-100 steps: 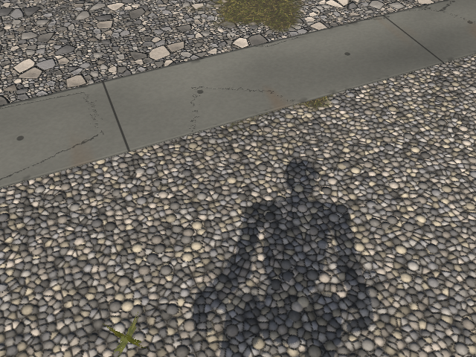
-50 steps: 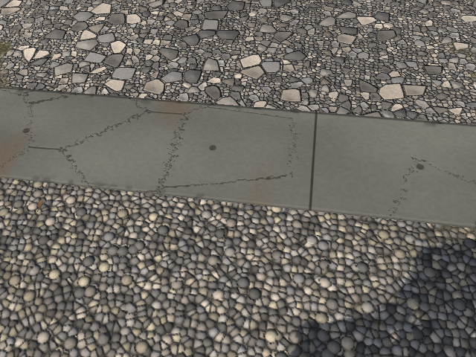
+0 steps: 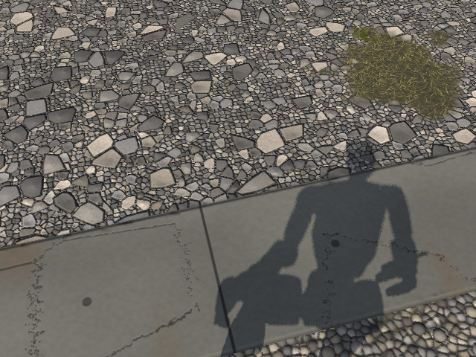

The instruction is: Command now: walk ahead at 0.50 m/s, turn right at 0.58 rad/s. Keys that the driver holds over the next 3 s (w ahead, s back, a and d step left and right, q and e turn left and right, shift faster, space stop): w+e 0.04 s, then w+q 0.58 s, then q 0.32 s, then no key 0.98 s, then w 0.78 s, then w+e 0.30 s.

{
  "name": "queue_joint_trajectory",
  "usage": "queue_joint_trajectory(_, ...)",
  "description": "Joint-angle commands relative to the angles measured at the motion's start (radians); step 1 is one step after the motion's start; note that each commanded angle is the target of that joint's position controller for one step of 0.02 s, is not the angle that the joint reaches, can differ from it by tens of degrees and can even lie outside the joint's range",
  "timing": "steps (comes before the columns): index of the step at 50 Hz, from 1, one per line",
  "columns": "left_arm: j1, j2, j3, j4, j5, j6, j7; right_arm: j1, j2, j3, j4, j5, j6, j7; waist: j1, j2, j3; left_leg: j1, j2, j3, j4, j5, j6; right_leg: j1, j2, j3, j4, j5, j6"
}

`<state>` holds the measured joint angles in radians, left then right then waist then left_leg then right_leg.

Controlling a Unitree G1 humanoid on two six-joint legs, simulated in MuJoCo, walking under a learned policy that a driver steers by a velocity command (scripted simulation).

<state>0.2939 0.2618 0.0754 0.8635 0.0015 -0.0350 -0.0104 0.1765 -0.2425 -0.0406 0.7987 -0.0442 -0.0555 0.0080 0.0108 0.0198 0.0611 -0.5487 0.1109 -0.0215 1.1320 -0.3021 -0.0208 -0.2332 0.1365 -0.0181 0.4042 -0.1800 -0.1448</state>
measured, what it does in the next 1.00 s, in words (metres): walks ahead, turning left: left foot, then right foot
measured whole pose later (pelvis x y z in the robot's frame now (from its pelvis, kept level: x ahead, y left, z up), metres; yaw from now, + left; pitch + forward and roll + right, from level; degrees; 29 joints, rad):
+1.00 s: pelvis +0.50 +0.05 -0.01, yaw +22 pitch +0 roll +1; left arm 0.11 0.24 0.00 0.69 0.01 -0.03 0.03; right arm 0.31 -0.32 -0.08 0.78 -0.02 0.03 -0.01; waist -0.06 0.03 0.08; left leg -0.39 -0.13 -0.08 1.17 -0.52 0.01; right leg -0.40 0.01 -0.03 0.53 -0.13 -0.03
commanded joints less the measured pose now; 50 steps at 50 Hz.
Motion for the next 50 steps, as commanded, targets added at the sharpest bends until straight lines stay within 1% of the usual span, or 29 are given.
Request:
queue_joint_trajectory(1,0.034,0.14,0.03,-0.055,-0.004,-0.031,0.003,0.046,-0.067,-0.015,-0.045,-0.006,0.024,0.005,-0.026,-0.029,-0.057,-0.066,0.003,0.016,-0.087,0.085,-0.026,0.056,-0.255,0.28,-0.197,0.297,-0.137)
queue_joint_trajectory(3,0.078,0.134,0.027,-0.046,-0.004,-0.031,0.003,-0.03,-0.071,-0.014,-0.068,-0.003,0.027,0.008,0.001,-0.049,-0.033,-0.127,0.003,0.021,-0.19,0.171,-0.033,0.094,-0.249,0.276,-0.216,0.274,-0.116)
queue_joint_trajectory(7,0.158,0.108,0.011,-0.014,-0.002,-0.043,0.005,-0.132,-0.059,-0.003,-0.087,0.007,0.019,0.019,0.055,-0.077,-0.023,-0.139,-0.006,0.046,-0.368,0.322,-0.001,0.204,-0.253,0.215,-0.218,0.394,-0.051)
queue_joint_trajectory(12,0.209,0.11,-0.002,0.018,0.021,-0.048,0.017,-0.245,-0.065,0.004,-0.124,0.019,0.01,0.033,0.086,-0.079,0.024,-0.149,-0.044,0.08,-0.498,0.299,0.062,0.336,-0.304,0.164,-0.218,0.472,-0.04)
queue_joint_trajectory(14,0.187,0.121,-0.004,0.026,0.029,-0.049,0.027,-0.223,-0.072,0.002,-0.124,0.021,0.006,0.038,0.058,-0.081,0.032,-0.088,-0.073,0.085,-0.542,0.232,0.098,0.359,-0.328,0.13,-0.192,0.582,-0.03)
queue_joint_trajectory(15,0.161,0.131,-0.004,0.025,0.031,-0.05,0.031,-0.178,-0.077,-0.002,-0.11,0.023,0.005,0.034,0.03,-0.084,0.015,-0.01,-0.105,0.099,-0.561,0.188,0.12,0.358,-0.328,0.099,-0.144,0.734,-0.018)
queue_joint_trajectory(17,0.142,0.149,-0.003,0.033,0.039,-0.047,0.035,0.005,-0.107,-0.019,-0.051,0.023,0.001,0.019,-0.048,-0.089,-0.085,0.201,-0.186,0.128,-0.593,0.115,0.163,0.37,-0.316,0.052,0.09,1.001,0.005)
queue_joint_trajectory(18,0.126,0.155,-0.005,0.03,0.033,-0.044,0.036,0.163,-0.125,-0.032,-0.003,0.014,-0.007,0.011,-0.122,-0.066,-0.158,0.398,-0.179,0.104,-0.652,0.165,0.195,0.285,-0.291,0.014,0.295,0.934,0.023)
queue_joint_trajectory(19,0.131,0.121,-0.019,-0.008,0.017,-0.052,0.036,0.313,-0.209,-0.057,0.023,-0.007,-0.009,-0.001,-0.164,0.036,-0.268,0.663,0.029,-0.18,-0.661,0.101,0.276,0.039,-0.234,-0.034,0.61,0.606,0.053)
queue_joint_trajectory(20,0.203,0.068,-0.024,-0.026,0.007,-0.056,0.021,0.309,-0.272,-0.075,0.029,0.0,-0.002,0.005,-0.087,0.236,-0.323,0.849,0.249,-0.682,-0.764,0.169,0.43,-0.314,-0.021,-0.038,0.943,-0.286,0.098)
queue_joint_trajectory(21,0.127,0.119,-0.018,-0.036,0.035,-0.058,0.023,0.242,-0.22,-0.067,0.029,0.045,0.004,0.017,-0.078,0.09,-0.254,0.792,0.213,-0.697,-0.819,0.126,0.411,-0.412,-0.08,0.097,0.991,-0.27,0.081)
queue_joint_trajectory(22,0.052,0.123,-0.02,-0.064,0.029,-0.069,0.016,0.168,-0.185,-0.061,0.011,0.046,0.009,0.017,-0.06,0.037,-0.136,0.656,0.189,-0.545,-0.839,0.146,0.387,-0.439,-0.131,0.098,0.952,-0.179,0.082)
queue_joint_trajectory(23,0.01,0.115,-0.024,-0.078,0.028,-0.075,0.013,0.132,-0.147,-0.052,0.006,0.037,0.009,0.016,-0.043,-0.024,-0.082,0.554,0.145,-0.462,-0.864,0.233,0.357,-0.416,-0.164,0.087,0.893,-0.136,0.087)
queue_joint_trajectory(24,0.001,0.106,-0.025,-0.086,0.035,-0.065,0.011,0.127,-0.13,-0.046,0.012,0.038,0.006,0.012,-0.016,-0.034,-0.051,0.479,0.104,-0.401,-0.876,0.315,0.333,-0.387,-0.183,0.085,0.845,-0.13,0.1)
queue_joint_trajectory(25,0.015,0.093,-0.03,-0.092,0.044,-0.046,0.008,0.121,-0.115,-0.04,0.018,0.041,0.004,0.006,0.01,-0.02,-0.059,0.428,0.066,-0.349,-0.892,0.359,0.314,-0.342,-0.198,0.084,0.799,-0.128,0.118)
queue_joint_trajectory(29,-0.035,0.063,-0.041,-0.125,0.05,-0.006,0.003,0.172,-0.159,-0.051,0.026,0.045,-0.009,-0.002,0.015,0.01,-0.05,0.34,0.007,-0.277,-0.934,0.388,0.311,-0.343,-0.21,0.04,0.651,-0.08,0.174)
queue_joint_trajectory(31,-0.136,0.064,-0.043,-0.163,0.049,-0.004,0.002,0.21,-0.163,-0.053,0.028,0.046,-0.005,-0.004,-0.013,0.018,-0.019,0.339,-0.013,-0.275,-0.947,0.379,0.293,-0.39,-0.214,0.028,0.545,0.005,0.195)
queue_joint_trajectory(32,-0.175,0.063,-0.044,-0.175,0.046,-0.003,0.003,0.227,-0.164,-0.054,0.029,0.046,-0.002,-0.005,-0.025,0.02,-0.009,0.349,-0.022,-0.269,-0.929,0.464,0.276,-0.399,-0.207,0.023,0.492,0.046,0.201)
queue_joint_trajectory(35,-0.243,0.05,-0.053,-0.202,0.032,-0.006,0.005,0.284,-0.169,-0.057,0.036,0.048,0.012,-0.013,-0.057,0.039,-0.048,0.415,-0.049,-0.234,-0.814,0.79,0.212,-0.369,-0.16,0.01,0.385,0.119,0.198)
queue_joint_trajectory(39,-0.301,0.064,-0.058,-0.23,0.019,-0.011,0.014,0.313,-0.168,-0.058,0.022,0.034,0.039,-0.027,-0.085,0.072,-0.078,0.493,-0.055,-0.287,-0.698,0.863,0.175,-0.334,-0.099,0.024,0.285,0.098,0.177)
queue_joint_trajectory(41,-0.243,0.088,-0.054,-0.218,0.018,-0.022,0.021,0.259,-0.178,-0.063,-0.006,0.025,0.047,-0.035,-0.049,0.081,-0.081,0.478,-0.061,-0.334,-0.632,0.828,0.154,-0.229,-0.083,0.056,0.18,0.065,0.154)
queue_joint_trajectory(42,-0.179,0.108,-0.048,-0.201,0.018,-0.03,0.027,0.215,-0.19,-0.067,-0.025,0.028,0.044,-0.036,-0.014,0.086,-0.094,0.454,-0.075,-0.355,-0.58,0.811,0.134,-0.132,-0.076,0.065,0.105,0.08,0.136)
queue_joint_trajectory(43,-0.083,0.123,-0.043,-0.177,0.024,-0.045,0.036,0.17,-0.195,-0.068,-0.04,0.042,0.036,-0.031,0.045,0.058,-0.124,0.407,-0.119,-0.342,-0.466,0.762,0.106,0.021,-0.1,0.075,-0.011,0.216,0.113)
queue_joint_trajectory(44,0.041,0.196,-0.028,-0.172,0.032,-0.057,0.05,0.186,-0.14,-0.053,-0.078,0.064,0.025,-0.025,0.072,-0.062,-0.258,0.282,-0.164,-0.277,-0.224,0.443,0.07,0.283,-0.332,0.243,0.028,0.513,0.058)
queue_joint_trajectory(45,0.022,0.249,-0.018,-0.198,0.024,-0.038,0.047,0.378,-0.073,-0.046,-0.08,0.087,0.033,-0.037,-0.016,-0.265,-0.402,0.091,-0.324,-0.126,0.054,-0.436,0.053,0.485,-0.644,0.53,0.099,1.014,-0.102)
queue_joint_trajectory(46,0.012,0.194,-0.013,-0.202,-0.006,-0.016,0.041,0.412,-0.172,-0.059,-0.045,0.038,0.052,-0.046,-0.023,-0.181,-0.431,0.055,-0.241,-0.097,0.156,-0.383,0.056,0.391,-0.638,0.603,0.087,0.876,-0.15)
queue_joint_trajectory(47,-0.05,0.107,-0.036,-0.222,-0.004,-0.008,0.042,0.32,-0.187,-0.067,-0.041,0.021,0.068,-0.039,-0.024,-0.087,-0.298,0.031,-0.211,-0.094,0.179,-0.29,0.041,0.268,-0.558,0.48,0.041,0.69,-0.125)
queue_joint_trajectory(48,-0.102,0.063,-0.05,-0.226,0.005,-0.001,0.043,0.244,-0.17,-0.064,-0.057,0.016,0.077,-0.027,-0.025,-0.068,-0.201,0.021,-0.194,-0.08,0.145,-0.233,0.026,0.165,-0.479,0.368,-0.012,0.572,-0.088)
queue_joint_trajectory(50,-0.13,0.079,-0.047,-0.219,0.019,0.003,0.049,0.223,-0.133,-0.055,-0.066,0.021,0.107,-0.005,-0.042,-0.157,-0.136,0.069,-0.185,-0.064,0.122,-0.167,-0.005,0.031,-0.386,0.228,-0.073,0.517,-0.066)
